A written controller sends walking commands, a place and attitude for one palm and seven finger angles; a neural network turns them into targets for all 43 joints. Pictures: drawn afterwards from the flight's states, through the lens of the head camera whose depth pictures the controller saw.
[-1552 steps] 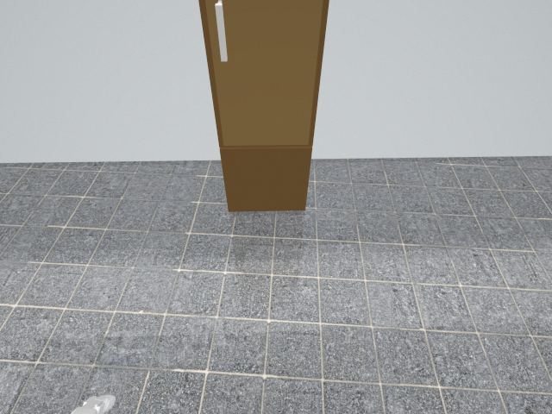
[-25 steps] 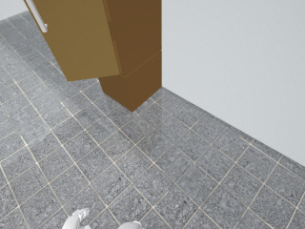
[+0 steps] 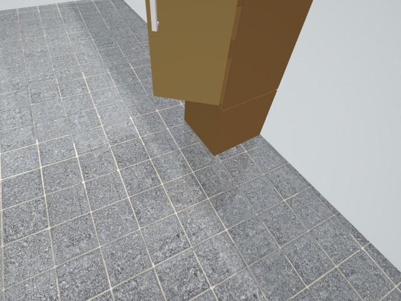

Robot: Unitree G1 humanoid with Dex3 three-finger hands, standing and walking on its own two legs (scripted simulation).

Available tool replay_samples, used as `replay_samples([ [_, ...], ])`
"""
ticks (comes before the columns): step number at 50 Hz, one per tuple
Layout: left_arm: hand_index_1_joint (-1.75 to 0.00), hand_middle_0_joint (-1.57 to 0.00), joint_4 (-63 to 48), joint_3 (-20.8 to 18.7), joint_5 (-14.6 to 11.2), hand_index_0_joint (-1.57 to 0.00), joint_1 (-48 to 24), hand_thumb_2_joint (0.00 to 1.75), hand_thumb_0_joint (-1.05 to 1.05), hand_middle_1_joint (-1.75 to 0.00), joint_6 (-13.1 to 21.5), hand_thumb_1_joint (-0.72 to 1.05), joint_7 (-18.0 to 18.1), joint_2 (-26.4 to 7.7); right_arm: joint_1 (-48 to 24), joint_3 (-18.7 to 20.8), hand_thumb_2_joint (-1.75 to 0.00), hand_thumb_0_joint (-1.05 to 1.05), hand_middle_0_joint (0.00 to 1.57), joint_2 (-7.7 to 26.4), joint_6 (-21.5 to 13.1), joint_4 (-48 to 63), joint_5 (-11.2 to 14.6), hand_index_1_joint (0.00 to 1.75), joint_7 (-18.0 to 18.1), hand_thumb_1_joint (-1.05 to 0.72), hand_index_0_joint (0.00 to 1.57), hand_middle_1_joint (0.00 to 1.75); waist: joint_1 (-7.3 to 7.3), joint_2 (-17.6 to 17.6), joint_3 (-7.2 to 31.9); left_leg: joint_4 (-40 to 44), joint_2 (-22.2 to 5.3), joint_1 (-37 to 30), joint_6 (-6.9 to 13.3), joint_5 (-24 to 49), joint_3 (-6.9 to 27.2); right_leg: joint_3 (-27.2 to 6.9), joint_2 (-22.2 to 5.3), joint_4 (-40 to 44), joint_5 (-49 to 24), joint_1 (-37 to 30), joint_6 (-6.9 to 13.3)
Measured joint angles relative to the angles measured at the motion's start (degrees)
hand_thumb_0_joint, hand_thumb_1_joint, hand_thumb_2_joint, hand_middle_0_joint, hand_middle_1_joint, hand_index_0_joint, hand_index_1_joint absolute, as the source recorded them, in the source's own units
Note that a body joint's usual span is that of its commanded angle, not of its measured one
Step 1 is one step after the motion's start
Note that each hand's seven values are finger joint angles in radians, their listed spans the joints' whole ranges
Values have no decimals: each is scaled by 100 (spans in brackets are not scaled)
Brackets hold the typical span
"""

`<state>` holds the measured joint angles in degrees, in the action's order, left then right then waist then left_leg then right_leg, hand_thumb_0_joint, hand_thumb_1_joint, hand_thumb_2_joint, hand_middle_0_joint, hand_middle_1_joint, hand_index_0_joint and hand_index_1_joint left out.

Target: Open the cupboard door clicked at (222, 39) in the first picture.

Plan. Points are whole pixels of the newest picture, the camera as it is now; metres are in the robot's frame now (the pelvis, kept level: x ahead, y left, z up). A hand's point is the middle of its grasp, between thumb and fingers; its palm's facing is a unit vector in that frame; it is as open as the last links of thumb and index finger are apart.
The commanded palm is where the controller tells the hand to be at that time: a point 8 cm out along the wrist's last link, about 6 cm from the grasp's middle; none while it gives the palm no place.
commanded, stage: take the last steps up to it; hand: left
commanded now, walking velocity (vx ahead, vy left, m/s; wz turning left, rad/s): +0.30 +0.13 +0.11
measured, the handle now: (154, 6) +1.03 +0.28 +0.10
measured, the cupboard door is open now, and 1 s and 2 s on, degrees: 50 50 50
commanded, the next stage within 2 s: come to a stop and stand still in 1.04 s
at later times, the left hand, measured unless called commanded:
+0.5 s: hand (139, 230) +0.30 +0.18 -0.16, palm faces -0.01 -0.99 -0.15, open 7.4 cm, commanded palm none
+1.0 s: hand (111, 246) +0.25 +0.24 -0.18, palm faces +0.18 -0.97 -0.15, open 7.3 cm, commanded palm none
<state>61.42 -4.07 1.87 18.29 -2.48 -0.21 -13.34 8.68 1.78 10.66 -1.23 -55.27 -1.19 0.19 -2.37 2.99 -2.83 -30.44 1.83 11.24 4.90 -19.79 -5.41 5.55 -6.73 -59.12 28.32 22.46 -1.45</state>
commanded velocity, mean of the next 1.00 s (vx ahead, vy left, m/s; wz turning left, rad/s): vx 0.28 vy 0.07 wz -0.01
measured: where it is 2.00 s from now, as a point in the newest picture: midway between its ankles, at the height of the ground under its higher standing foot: (170, 249)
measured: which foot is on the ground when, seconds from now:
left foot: down 0.00-0.50, up 0.52-0.94, down 0.96-1.00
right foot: up 0.00-0.48, down 0.50-0.98, up 1.00-1.00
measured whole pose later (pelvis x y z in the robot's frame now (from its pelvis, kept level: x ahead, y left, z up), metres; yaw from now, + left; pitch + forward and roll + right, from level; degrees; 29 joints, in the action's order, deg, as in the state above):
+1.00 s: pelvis +0.36 +0.09 -0.01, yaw +4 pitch +1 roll +0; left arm 67.1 -2.2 1.1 23.9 2.6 0.3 -8.0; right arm 4.2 2.5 10.8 -3.9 -57.0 -1.6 -0.5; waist -3.3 1.8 -4.0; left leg -32.7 -1.4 22.3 2.0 -11.0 -7.0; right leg 4.7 -4.9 -39.1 27.8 6.5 -0.6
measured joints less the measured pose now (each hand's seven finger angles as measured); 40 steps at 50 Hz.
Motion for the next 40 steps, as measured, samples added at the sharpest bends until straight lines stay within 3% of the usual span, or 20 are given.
replay_samples([
  [4,-29,-20,-72,27,1,-19,-270,90,1,-30,96,92,-54,49,446,-59,-90,0,20,-88,-116,-151,27,30,88,-91,20,30,76,-115,22,742,121,-515,87,277,123,-197,50,-715,-761,652,8],
  [9,-29,-19,-241,70,-10,-19,-647,90,1,-30,187,92,-45,145,1041,-108,-90,0,20,-157,-158,-499,50,30,106,-92,20,30,153,-141,28,1342,288,-1041,170,402,214,-265,67,-608,-1339,1139,-28],
  [16,-29,-19,-325,148,-44,-19,-1112,90,1,-30,166,91,-62,331,1805,-165,-90,1,20,-315,-194,-893,20,30,174,-91,20,30,444,-183,-9,1658,489,-1580,226,192,278,-107,167,304,-1700,1219,70],
  [20,-29,-19,-410,200,-60,-19,-1393,90,1,-30,186,91,-76,455,2150,-203,-90,1,20,-391,-219,-1092,-9,30,211,-91,20,30,641,-266,-83,1633,525,-1804,208,-75,360,-23,304,984,-1587,992,248],
  [23,-29,-19,-537,245,-77,-19,-1537,90,1,-30,271,91,-63,548,2333,-219,-90,1,20,-436,-198,-1263,5,30,217,-90,20,30,677,-367,-144,1334,463,-1896,141,-414,379,92,535,1667,-1360,548,449],
  [25,-29,-20,-630,253,-77,-20,-1514,90,1,-30,408,91,-48,575,2438,-200,-90,1,20,-505,-157,-1369,55,30,208,-90,20,30,623,-321,-141,421,467,-1648,1,-667,337,134,626,2221,-1575,20,645],
  [26,-29,-20,-659,237,-70,-20,-1492,90,1,-30,494,91,-25,604,2406,-178,-90,1,20,-529,-121,-1405,99,30,195,-90,20,30,563,-332,-174,-596,430,-1243,-121,-614,330,151,643,2174,-1507,-56,698],
  [28,-30,-20,-666,228,-110,-20,-1348,90,1,-30,593,91,14,634,2220,-113,-90,1,20,-518,-39,-1384,124,30,150,-90,20,30,518,-383,-240,-2731,305,-293,-225,-650,428,235,680,2146,-1202,-289,691],
  [30,-30,-20,-567,207,-122,-20,-1103,90,1,-30,599,91,76,645,1926,-36,-90,1,20,-447,41,-1254,87,30,101,-90,20,30,494,-414,-223,-3691,56,525,-272,-330,456,264,722,2473,-1145,-600,622],
  [32,-30,-20,-471,47,-182,-20,-854,90,-1,-30,651,94,201,603,1587,8,-90,1,20,-384,69,-1038,41,30,61,-90,20,30,485,-403,-172,-3776,-256,1212,-355,31,498,270,754,2904,-1268,-861,559],
  [35,-30,-20,-268,-10,-125,-20,-563,90,-3,-30,695,97,212,387,1080,62,-90,1,19,-308,40,-728,3,30,16,-91,20,30,426,-346,-118,-3121,-629,1838,-505,395,519,233,753,3442,-1382,-1208,566],
  [40,-29,-20,116,73,-79,-20,-74,90,-1,-30,682,95,94,372,398,156,-90,1,19,-61,14,-447,4,30,-28,-93,19,30,224,-356,-25,-1718,-826,2047,-675,841,389,143,643,3887,-1290,-1684,417],
])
